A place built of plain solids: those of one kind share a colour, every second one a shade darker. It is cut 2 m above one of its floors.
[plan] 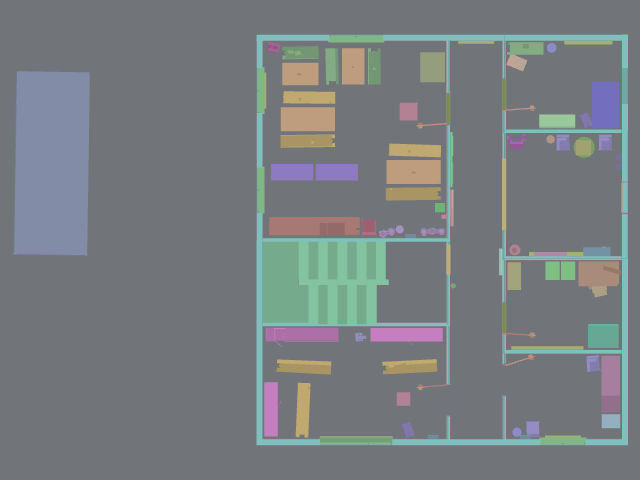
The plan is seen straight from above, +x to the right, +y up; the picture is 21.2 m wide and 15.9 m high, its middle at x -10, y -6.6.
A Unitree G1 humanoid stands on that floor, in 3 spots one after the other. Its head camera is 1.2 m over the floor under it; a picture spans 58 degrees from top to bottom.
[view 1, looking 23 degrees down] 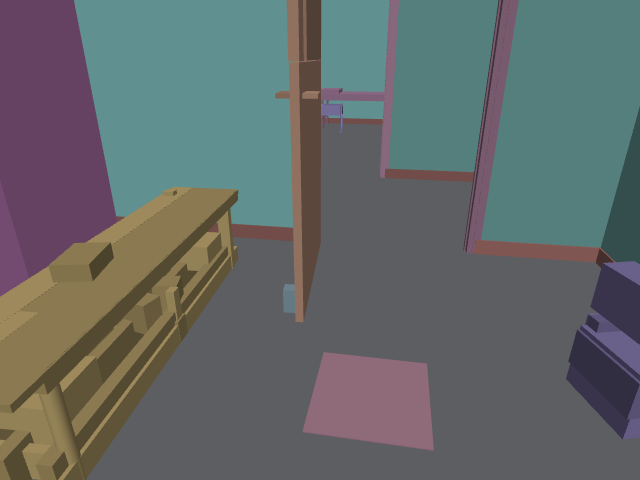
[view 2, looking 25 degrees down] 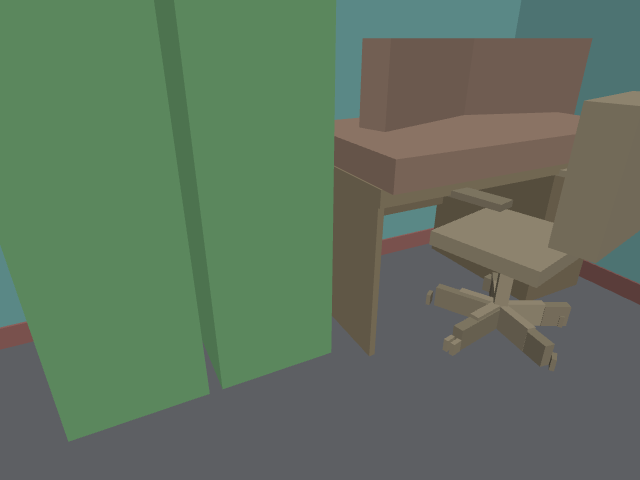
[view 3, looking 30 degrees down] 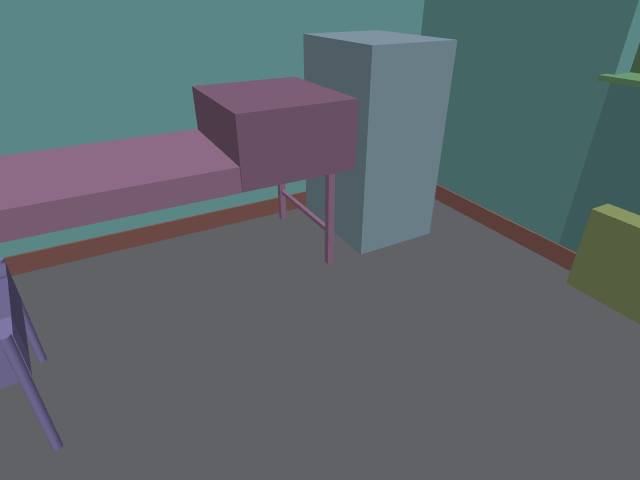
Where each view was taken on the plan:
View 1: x -8.55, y -11.90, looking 10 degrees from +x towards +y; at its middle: door_leaf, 2.95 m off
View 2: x -2.25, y -9.20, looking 63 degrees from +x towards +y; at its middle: filing_tall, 1.58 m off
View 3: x -2.25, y -11.25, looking -29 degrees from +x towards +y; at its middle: ground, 2.40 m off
